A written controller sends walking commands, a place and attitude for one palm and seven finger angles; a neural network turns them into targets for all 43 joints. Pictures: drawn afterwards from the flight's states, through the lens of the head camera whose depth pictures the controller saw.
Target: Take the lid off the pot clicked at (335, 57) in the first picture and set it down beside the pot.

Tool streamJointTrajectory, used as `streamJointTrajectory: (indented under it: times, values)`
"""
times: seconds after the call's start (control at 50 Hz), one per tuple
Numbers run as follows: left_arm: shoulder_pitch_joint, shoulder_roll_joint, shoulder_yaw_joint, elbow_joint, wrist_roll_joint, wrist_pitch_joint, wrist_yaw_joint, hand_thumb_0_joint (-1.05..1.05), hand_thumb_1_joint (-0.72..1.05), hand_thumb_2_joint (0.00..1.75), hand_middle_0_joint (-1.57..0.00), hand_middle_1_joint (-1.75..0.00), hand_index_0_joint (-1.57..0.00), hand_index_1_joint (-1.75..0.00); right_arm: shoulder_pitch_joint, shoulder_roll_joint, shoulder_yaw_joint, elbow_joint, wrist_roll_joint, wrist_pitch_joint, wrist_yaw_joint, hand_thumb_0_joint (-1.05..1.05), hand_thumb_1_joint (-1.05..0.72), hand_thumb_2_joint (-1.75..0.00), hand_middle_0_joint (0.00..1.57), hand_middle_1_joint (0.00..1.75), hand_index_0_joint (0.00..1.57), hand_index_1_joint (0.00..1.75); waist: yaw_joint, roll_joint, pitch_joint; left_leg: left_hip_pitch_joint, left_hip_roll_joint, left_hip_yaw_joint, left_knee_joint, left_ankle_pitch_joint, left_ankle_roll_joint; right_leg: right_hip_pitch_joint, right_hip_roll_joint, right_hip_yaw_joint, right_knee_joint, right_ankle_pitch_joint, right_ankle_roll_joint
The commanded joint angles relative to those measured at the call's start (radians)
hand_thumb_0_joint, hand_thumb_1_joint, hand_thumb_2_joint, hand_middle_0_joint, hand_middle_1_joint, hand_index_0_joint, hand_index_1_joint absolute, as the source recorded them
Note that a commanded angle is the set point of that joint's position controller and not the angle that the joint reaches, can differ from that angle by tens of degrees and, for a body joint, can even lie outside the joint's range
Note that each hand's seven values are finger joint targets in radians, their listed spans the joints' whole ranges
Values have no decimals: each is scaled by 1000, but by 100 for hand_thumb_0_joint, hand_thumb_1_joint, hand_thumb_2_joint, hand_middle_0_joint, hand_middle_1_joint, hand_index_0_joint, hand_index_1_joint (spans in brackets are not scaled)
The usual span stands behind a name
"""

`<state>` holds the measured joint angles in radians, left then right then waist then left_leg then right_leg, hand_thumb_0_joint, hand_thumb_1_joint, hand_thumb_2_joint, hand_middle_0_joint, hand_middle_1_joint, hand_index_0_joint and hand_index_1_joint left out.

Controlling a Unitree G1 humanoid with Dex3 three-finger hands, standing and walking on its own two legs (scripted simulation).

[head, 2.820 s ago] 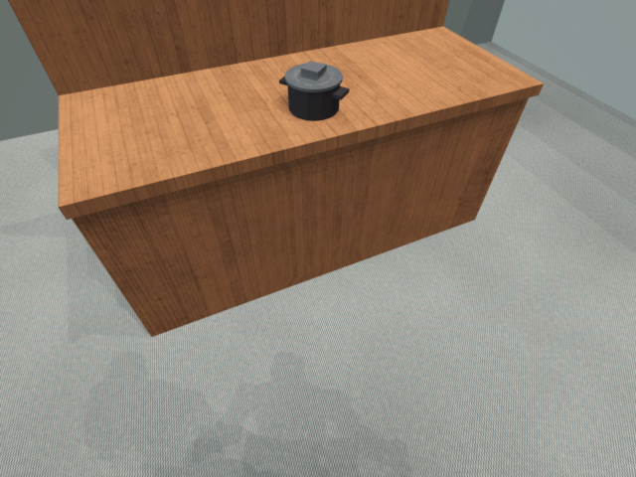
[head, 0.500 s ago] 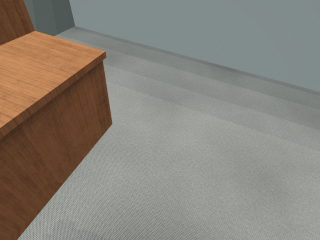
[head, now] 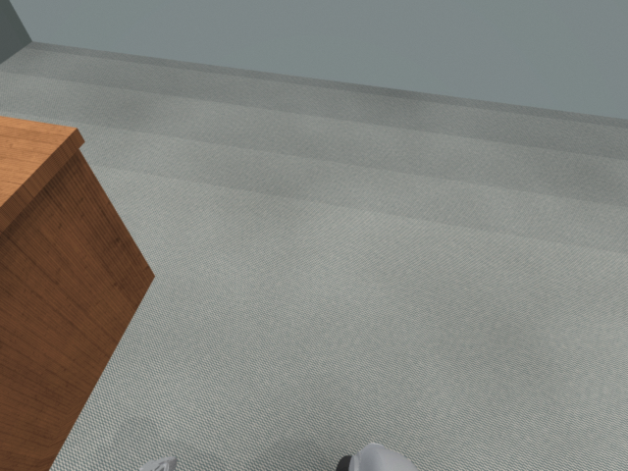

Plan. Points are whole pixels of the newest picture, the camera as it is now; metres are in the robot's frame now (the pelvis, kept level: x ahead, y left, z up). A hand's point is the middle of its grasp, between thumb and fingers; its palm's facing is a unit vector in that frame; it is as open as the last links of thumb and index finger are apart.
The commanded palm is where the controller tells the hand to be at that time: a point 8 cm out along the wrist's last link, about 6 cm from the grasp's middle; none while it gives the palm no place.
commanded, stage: turn to face it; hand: left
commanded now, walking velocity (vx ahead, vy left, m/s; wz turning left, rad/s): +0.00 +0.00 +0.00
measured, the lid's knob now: out of the picture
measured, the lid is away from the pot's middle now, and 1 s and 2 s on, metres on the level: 0.00 0.00 0.00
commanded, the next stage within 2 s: none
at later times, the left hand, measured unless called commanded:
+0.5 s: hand (160, 455) +0.16 +0.23 -0.17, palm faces +0.26 -0.94 -0.20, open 7.4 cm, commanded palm none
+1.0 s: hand out of the picture +0.14 +0.18 -0.12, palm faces +0.53 -0.80 -0.30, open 7.4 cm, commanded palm none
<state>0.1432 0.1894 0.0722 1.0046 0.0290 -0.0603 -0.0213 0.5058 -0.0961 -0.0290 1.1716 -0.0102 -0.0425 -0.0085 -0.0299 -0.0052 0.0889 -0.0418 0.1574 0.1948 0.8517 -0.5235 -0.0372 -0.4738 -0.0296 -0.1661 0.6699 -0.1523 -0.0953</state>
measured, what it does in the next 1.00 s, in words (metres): walks ahead, turning left: left foot, then right foot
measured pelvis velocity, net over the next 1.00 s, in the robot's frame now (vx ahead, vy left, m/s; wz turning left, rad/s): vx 0.19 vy -0.03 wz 0.54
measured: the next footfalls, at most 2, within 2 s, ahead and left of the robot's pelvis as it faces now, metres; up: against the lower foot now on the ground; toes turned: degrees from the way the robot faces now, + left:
left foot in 0.40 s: +0.24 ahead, +0.14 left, +0.00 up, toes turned +18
right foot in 0.78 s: +0.27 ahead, -0.12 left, +0.00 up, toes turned +20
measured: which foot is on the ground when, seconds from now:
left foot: up 0.00-0.38, down 0.40-0.78, up 0.80-1.00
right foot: down 0.00-0.40, up 0.42-0.76, down 0.78-1.00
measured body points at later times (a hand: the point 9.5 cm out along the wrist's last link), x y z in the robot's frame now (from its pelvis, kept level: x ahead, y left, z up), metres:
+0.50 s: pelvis +0.15 +0.03 +0.01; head +0.16 +0.06 +0.46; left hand +0.15 +0.28 -0.15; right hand +0.27 -0.21 -0.12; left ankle +0.20 +0.13 -0.71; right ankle +0.12 -0.10 -0.64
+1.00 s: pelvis +0.19 -0.03 +0.03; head +0.23 -0.03 +0.48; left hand +0.11 +0.22 -0.10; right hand +0.42 -0.21 -0.12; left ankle +0.13 +0.11 -0.64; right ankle +0.23 -0.13 -0.71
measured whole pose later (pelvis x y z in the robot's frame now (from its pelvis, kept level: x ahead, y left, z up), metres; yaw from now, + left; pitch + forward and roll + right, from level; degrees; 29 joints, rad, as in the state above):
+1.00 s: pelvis +0.19 -0.03 +0.03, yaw +31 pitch -1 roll +3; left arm 0.26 0.19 0.05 0.89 0.03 0.01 0.03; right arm 0.14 -0.27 -0.10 0.91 -0.02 0.08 0.03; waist 0.01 0.00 0.08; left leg -0.48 0.01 0.04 0.99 -0.44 -0.06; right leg -0.19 -0.13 -0.15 0.54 -0.32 0.00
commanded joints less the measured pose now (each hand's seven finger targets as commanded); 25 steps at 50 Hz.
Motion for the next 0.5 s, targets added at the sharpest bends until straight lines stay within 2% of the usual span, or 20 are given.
streamJointTrajectory:
  times: [0.0,0.02,0.04,0.08,0.12,0.16,0.22,0.26,0.28,0.3,0.32,0.34,0.36,0.38,0.4,0.42,0.44,0.46,0.48]
  values:
    - [262,182,37,33,-18,2,31,0,90,90,-20,-30,-20,-30,-120,-106,-34,-138,5,-29,-15,0,-90,-90,20,30,20,30,109,-101,-139,-556,-3,-178,599,97,40,404,-381,545,-388,29,-160]
    - [191,126,18,16,-14,-3,36,0,90,90,-20,-30,-20,-30,-118,-94,-30,-127,-4,-15,-15,0,-90,-90,20,30,20,30,68,-56,-79,-514,24,-194,536,146,38,267,-349,426,-401,38,-125]
    - [148,92,5,7,-8,-8,40,0,90,90,-20,-30,-20,-30,-83,-73,-25,-109,-10,2,-16,0,-90,-90,20,30,20,30,29,-37,-66,-469,27,-191,473,168,32,185,-321,322,-415,89,-94]
    - [113,74,-1,3,-2,-14,47,0,90,90,-20,-30,-20,-30,-20,-46,-21,-85,-9,24,-13,0,-90,-90,20,30,20,30,-17,-50,-91,-403,17,-170,336,166,16,130,-293,180,-412,189,-68]
    - [102,57,-7,-4,-4,-10,47,0,90,90,-20,-30,-20,-30,-35,-29,-17,-95,-8,40,-10,0,-90,-90,20,30,20,30,-22,-76,-63,-387,-2,-147,238,212,7,91,-266,121,-431,182,-55]
    - [94,73,-6,-9,-6,-3,45,0,90,90,-20,-30,-20,-30,-78,-38,-20,-123,-5,43,-1,0,-90,-90,20,30,20,30,-16,-111,-59,-406,-14,-127,147,245,0,141,-262,74,-429,195,-46]
    - [105,101,7,-22,-7,11,47,0,90,90,-20,-30,-20,-30,-199,-68,-23,-175,-5,43,10,0,-90,-90,20,30,20,30,20,-131,-33,-427,-26,-96,7,235,-8,223,-288,47,-382,227,-44]
    - [108,127,18,-30,-5,21,50,0,90,90,-20,-30,-20,-30,-239,-87,-26,-205,-5,42,16,0,-90,-90,20,30,20,30,32,-115,-36,-401,-28,-93,-70,230,-1,264,-318,40,-328,234,-36]
    - [112,136,22,-37,-6,26,50,0,90,90,-20,-30,-20,-30,-252,-98,-27,-216,-6,41,19,0,-90,-90,20,30,20,30,36,-92,-39,-380,-45,-74,-110,239,2,283,-317,29,-297,251,-24]
    - [111,148,27,-42,-7,32,51,0,90,90,-20,-30,-20,-30,-247,-110,-30,-223,-8,42,20,0,-90,-90,20,30,20,30,27,-97,-43,-348,-57,-61,-161,265,6,296,-310,9,-243,267,-8]
    - [113,153,30,-49,-11,36,50,0,90,90,-20,-30,-20,-30,-218,-134,-36,-224,-12,43,20,0,-90,-90,20,30,20,30,11,-73,-61,-283,-75,-51,-220,317,13,292,-297,-15,-156,281,13]
    - [119,152,32,-58,-16,42,47,0,90,90,-20,-30,-20,-30,-158,-176,-48,-219,-17,40,19,0,-90,-90,20,30,20,30,-19,8,-104,-160,-73,-78,-306,470,32,244,-265,-44,-4,239,52]
    - [142,112,29,-83,-25,49,42,0,90,90,-20,-30,-20,-30,-99,-276,-71,-233,-24,34,14,0,-90,-90,20,30,20,30,-38,269,-155,-29,117,-379,-403,779,139,70,-142,-83,232,-65,135]
    - [111,87,17,-130,-26,50,44,0,90,90,-20,-30,-20,-30,-50,-350,-82,-229,-19,38,7,0,-90,-90,20,30,20,30,-59,375,-176,-7,301,-617,-494,954,281,-43,-42,-5,484,-559,164]
    - [65,101,18,-144,-15,61,50,0,90,90,-20,-30,-20,-30,-68,-343,-79,-227,-13,40,-1,0,-90,-90,20,30,20,30,-57,232,-200,-38,285,-646,-515,696,297,-89,-46,115,578,-513,151]
    - [39,90,23,-145,-14,60,49,0,90,90,-20,-30,-20,-30,-136,-333,-77,-248,-14,39,-6,0,-90,-90,20,30,20,30,-36,223,-165,-91,240,-626,-530,518,273,-141,-64,147,599,-432,152]
    - [48,100,30,-132,-10,63,43,0,90,90,-20,-30,-20,-30,-217,-293,-68,-268,-14,38,-8,0,-90,-90,20,30,20,30,-7,195,-120,-165,186,-550,-550,421,234,-130,-79,166,581,-340,153]
    - [69,104,30,-119,-9,66,36,0,90,90,-20,-30,-20,-30,-273,-272,-60,-287,-13,34,-8,0,-90,-90,20,30,20,30,18,161,-102,-225,141,-478,-565,388,202,-93,-85,164,548,-272,159]
    - [99,99,32,-107,-10,73,34,0,90,90,-20,-30,-20,-30,-299,-271,-60,-297,-12,32,-8,0,-90,-90,20,30,20,30,30,162,-112,-248,105,-431,-574,371,185,-54,-80,159,515,-238,163]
